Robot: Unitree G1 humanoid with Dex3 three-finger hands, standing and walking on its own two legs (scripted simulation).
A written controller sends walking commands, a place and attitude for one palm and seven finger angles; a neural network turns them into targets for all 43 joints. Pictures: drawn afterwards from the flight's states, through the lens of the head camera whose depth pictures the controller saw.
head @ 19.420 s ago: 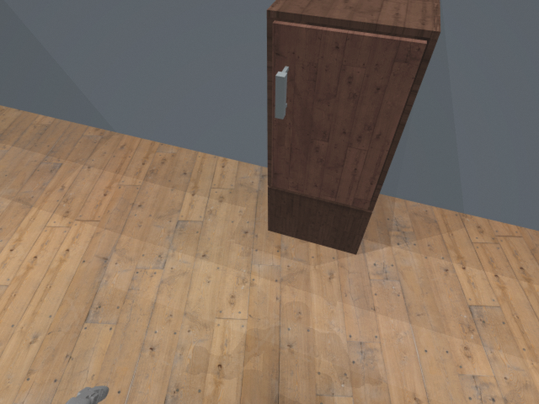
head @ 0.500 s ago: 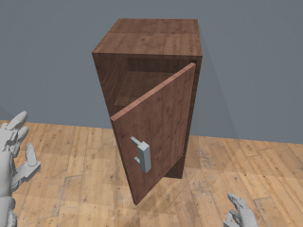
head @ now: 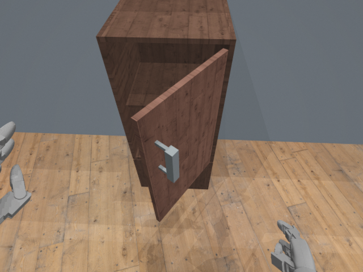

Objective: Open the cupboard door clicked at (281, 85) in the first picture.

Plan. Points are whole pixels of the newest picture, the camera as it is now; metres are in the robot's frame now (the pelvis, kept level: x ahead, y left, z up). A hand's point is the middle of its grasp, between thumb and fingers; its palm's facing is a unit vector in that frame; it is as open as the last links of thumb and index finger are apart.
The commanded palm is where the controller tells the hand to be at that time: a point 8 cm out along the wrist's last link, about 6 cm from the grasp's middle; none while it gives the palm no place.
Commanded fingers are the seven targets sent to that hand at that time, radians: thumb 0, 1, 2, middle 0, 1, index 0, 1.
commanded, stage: step back with the hand held close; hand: left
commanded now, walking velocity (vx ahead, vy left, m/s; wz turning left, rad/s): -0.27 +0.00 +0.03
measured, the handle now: (166, 161) +0.39 +0.07 -0.02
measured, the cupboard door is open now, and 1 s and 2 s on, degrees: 55 55 55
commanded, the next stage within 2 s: stop stepping back and stand still in 0.78 s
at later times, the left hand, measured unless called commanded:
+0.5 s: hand out of the picture +0.13 +0.28 +0.16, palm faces +0.44 -0.76 -0.48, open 7.5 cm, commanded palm +0.06 +0.32 +0.18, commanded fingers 0.00 0.90 0.90 -0.20 -0.30 -0.20 -0.30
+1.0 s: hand out of the picture +0.05 +0.24 +0.17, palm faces +0.26 -0.81 -0.53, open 7.4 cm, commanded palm -0.01 +0.29 +0.18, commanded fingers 0.00 0.90 0.90 -0.20 -0.30 -0.20 -0.30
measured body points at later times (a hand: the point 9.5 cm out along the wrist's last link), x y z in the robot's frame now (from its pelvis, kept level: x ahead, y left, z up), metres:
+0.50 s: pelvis -0.07 +0.01 -0.02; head -0.04 +0.04 +0.43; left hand +0.10 +0.32 +0.18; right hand +0.12 -0.22 -0.09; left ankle +0.04 +0.09 -0.74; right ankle +0.00 -0.12 -0.72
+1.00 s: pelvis -0.17 +0.00 -0.01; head -0.14 +0.03 +0.44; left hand +0.03 +0.28 +0.19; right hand +0.00 -0.25 -0.08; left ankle -0.03 +0.09 -0.71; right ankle -0.20 -0.11 -0.74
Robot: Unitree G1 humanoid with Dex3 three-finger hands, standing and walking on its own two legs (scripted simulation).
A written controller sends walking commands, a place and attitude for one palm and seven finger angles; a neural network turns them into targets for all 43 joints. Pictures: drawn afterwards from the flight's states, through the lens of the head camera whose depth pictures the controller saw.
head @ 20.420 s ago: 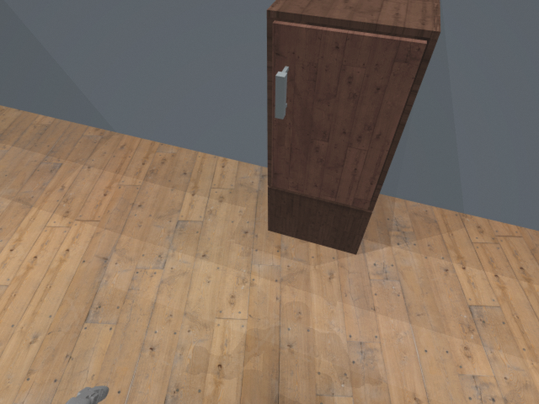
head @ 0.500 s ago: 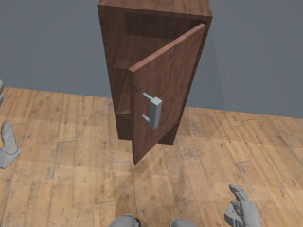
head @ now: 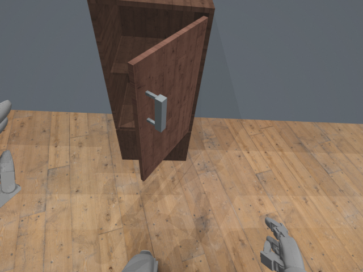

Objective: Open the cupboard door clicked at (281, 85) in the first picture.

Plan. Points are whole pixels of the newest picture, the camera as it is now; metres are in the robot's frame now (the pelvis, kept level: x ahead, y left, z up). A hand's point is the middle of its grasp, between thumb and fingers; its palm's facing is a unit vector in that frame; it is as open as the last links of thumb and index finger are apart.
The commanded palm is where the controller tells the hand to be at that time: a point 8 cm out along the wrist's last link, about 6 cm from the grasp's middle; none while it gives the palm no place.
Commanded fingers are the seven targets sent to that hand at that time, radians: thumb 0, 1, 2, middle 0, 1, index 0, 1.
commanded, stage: stop stepping back and stand still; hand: left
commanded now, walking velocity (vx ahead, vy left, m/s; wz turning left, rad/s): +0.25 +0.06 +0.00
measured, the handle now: (154, 111) +0.55 +0.10 -0.01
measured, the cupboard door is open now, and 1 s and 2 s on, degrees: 55 55 55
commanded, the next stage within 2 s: let the arm hang, fingers relaxed in 0.58 s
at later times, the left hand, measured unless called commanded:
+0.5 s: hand out of the picture +0.14 +0.27 +0.18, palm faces +0.44 -0.77 -0.46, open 7.4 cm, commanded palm +0.09 +0.31 +0.19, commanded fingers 0.00 0.90 0.90 -0.20 -0.30 -0.20 -0.30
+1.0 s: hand out of the picture +0.01 +0.17 -0.15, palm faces +0.11 -0.98 -0.17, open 7.0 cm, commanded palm none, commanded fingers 0.00 0.90 0.90 -0.20 -0.30 -0.20 -0.30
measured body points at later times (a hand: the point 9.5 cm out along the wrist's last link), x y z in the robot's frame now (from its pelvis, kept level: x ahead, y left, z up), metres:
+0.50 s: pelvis -0.04 +0.00 +0.01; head -0.06 +0.01 +0.46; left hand +0.11 +0.31 +0.20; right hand +0.12 -0.22 -0.08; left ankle -0.02 +0.12 -0.72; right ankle -0.04 -0.09 -0.73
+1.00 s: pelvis -0.06 -0.01 +0.01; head -0.04 +0.00 +0.46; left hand +0.00 +0.22 -0.14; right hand +0.01 -0.25 -0.14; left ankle -0.02 +0.12 -0.73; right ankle -0.04 -0.09 -0.73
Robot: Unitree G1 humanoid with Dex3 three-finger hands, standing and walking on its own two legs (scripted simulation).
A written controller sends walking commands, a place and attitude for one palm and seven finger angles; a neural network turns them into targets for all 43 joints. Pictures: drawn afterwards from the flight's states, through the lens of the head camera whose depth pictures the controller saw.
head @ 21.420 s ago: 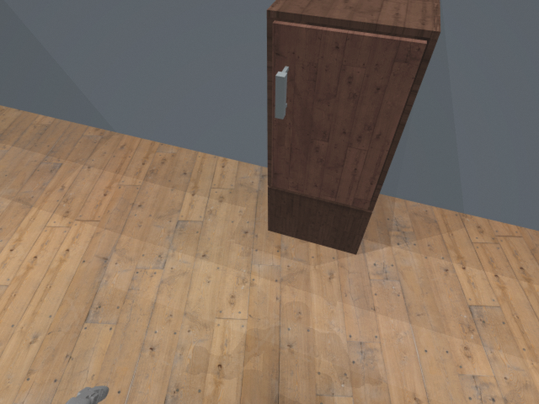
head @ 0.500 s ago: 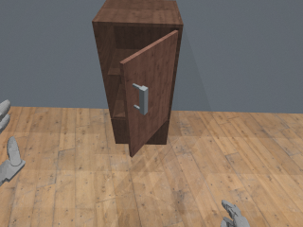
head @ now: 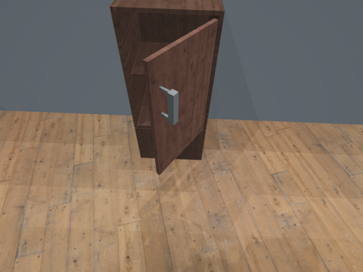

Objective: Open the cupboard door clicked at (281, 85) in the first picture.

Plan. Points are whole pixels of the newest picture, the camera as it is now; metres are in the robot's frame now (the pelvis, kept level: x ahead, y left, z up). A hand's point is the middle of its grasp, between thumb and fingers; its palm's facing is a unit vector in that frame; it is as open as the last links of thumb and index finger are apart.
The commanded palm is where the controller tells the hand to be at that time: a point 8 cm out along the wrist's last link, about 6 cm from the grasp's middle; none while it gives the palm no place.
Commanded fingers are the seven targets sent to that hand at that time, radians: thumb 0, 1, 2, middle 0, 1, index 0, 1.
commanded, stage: let the arm hang, fingers relaxed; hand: left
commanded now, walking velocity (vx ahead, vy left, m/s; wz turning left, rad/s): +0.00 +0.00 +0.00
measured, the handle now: (168, 105) +0.61 +0.07 -0.01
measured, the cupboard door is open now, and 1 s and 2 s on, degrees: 55 55 55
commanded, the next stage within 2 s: look to check the result in 0.78 s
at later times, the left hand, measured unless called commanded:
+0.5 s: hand out of the picture -0.01 +0.17 -0.17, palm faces +0.04 -0.98 -0.19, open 7.4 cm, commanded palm none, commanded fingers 0.00 0.90 0.90 -0.20 -0.30 -0.20 -0.30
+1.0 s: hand out of the picture +0.00 +0.18 -0.17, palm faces +0.04 -0.98 -0.20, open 7.4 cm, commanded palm none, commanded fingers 0.00 0.90 0.90 -0.20 -0.30 -0.20 -0.30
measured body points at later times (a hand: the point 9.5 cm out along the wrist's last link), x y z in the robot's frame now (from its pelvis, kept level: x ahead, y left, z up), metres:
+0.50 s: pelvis -0.01 +0.00 +0.01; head +0.01 -0.01 +0.46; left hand -0.01 +0.22 -0.15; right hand -0.04 -0.20 -0.16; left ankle +0.04 +0.12 -0.74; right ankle +0.01 -0.08 -0.74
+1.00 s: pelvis +0.00 +0.00 +0.01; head +0.02 -0.01 +0.46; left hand +0.00 +0.23 -0.15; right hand -0.01 -0.21 -0.16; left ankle +0.04 +0.12 -0.74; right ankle +0.01 -0.08 -0.74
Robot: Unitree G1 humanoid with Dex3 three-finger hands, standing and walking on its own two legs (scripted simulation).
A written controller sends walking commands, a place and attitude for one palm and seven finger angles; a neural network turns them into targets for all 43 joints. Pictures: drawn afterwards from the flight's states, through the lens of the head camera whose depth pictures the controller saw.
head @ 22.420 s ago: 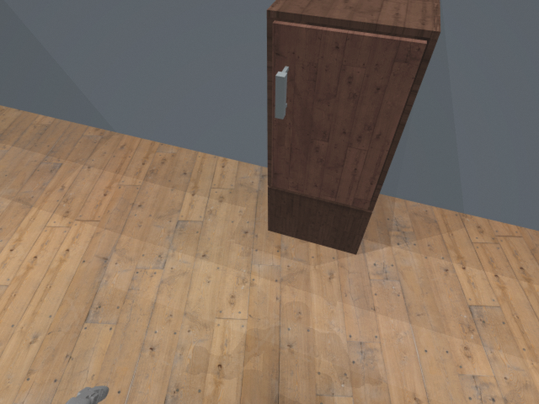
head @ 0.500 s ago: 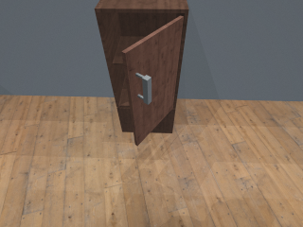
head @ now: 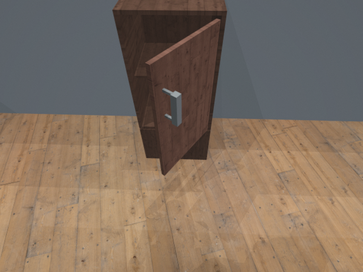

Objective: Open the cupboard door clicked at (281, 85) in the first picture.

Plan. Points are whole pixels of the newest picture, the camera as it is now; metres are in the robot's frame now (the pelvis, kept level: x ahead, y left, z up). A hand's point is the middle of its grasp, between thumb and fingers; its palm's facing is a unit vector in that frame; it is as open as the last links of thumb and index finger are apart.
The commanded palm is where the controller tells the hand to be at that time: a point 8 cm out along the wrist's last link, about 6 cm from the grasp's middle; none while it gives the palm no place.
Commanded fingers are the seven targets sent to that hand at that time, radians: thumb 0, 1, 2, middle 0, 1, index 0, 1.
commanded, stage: look to check the result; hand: left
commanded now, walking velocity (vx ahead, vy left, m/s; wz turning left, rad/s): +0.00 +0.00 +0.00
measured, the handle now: (171, 107) +0.61 +0.07 -0.02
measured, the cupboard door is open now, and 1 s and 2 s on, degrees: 55 55 55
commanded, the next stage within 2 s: walk to a spot facing it in 0.40 s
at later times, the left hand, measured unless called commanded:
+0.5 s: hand out of the picture +0.02 +0.17 -0.17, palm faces +0.04 -0.98 -0.20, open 7.4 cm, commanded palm none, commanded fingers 0.00 0.90 0.90 -0.20 -0.30 -0.20 -0.30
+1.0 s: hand out of the picture +0.10 +0.18 -0.17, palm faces -0.12 -0.95 -0.29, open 7.4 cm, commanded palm none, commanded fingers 0.00 0.90 0.90 -0.20 -0.30 -0.20 -0.30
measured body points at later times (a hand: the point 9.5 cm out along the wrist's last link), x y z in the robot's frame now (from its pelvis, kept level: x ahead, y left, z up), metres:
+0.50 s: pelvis +0.01 -0.01 +0.00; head +0.03 -0.02 +0.45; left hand +0.02 +0.22 -0.15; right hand +0.01 -0.22 -0.17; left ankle +0.04 +0.12 -0.74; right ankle +0.00 -0.09 -0.74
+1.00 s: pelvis +0.00 -0.02 -0.02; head +0.04 -0.06 +0.43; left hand +0.10 +0.23 -0.15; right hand +0.00 -0.27 -0.18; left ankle +0.04 +0.12 -0.74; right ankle -0.01 -0.10 -0.75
